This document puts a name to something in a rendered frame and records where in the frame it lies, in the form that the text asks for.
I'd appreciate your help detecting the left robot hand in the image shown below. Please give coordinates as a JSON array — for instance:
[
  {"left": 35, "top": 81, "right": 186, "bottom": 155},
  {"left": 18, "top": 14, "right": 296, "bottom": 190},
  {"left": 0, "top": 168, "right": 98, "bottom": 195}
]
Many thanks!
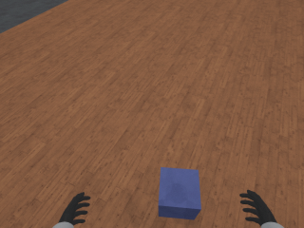
[{"left": 58, "top": 192, "right": 91, "bottom": 225}]

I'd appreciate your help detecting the carton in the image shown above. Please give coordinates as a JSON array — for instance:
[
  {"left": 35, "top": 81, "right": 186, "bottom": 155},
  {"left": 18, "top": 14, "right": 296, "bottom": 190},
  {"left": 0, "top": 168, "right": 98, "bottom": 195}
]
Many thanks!
[{"left": 158, "top": 167, "right": 201, "bottom": 220}]

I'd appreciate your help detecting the right robot hand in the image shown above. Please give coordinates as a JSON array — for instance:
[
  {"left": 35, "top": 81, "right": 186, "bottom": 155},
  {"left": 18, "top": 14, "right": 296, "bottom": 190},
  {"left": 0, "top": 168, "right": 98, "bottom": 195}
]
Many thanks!
[{"left": 239, "top": 190, "right": 277, "bottom": 226}]

